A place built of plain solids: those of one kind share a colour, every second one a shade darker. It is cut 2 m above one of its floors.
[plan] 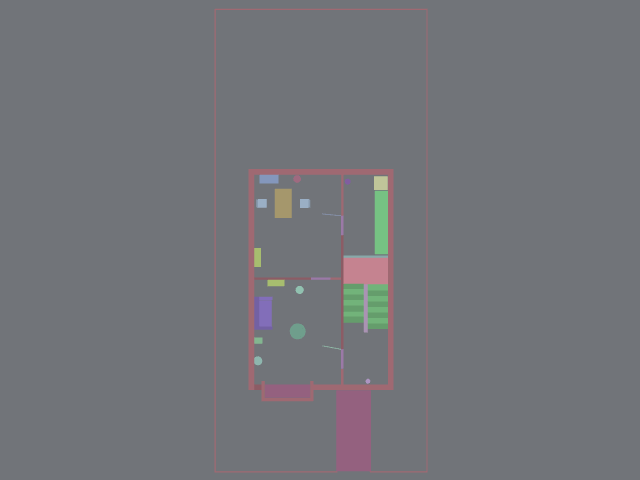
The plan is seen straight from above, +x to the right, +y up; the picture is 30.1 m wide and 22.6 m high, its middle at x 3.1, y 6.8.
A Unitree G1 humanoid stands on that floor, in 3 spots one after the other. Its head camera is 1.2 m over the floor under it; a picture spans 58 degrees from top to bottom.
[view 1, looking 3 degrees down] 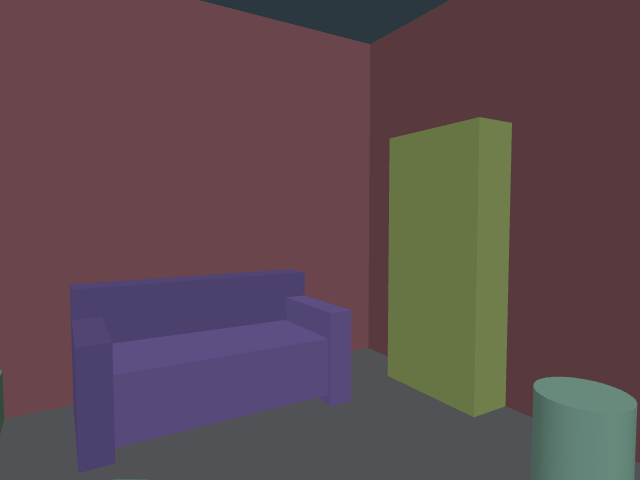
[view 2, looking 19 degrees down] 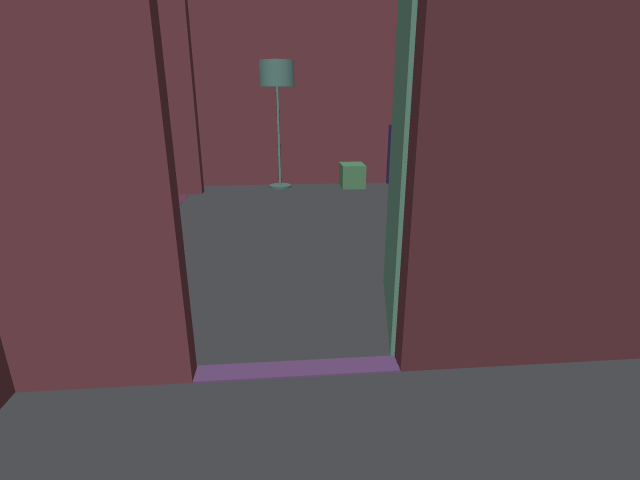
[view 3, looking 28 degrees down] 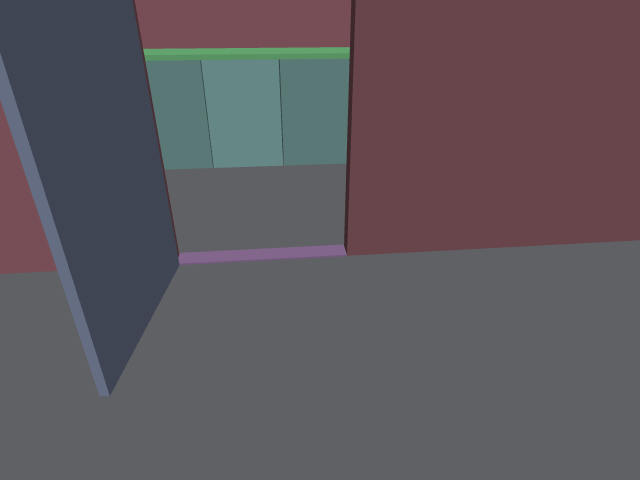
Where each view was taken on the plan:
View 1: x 3.13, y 2.53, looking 149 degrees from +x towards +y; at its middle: wall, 3.66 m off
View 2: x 5.82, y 1.15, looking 175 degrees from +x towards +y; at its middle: ground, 3.69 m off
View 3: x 2.05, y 7.39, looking -6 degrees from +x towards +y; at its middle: ground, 2.56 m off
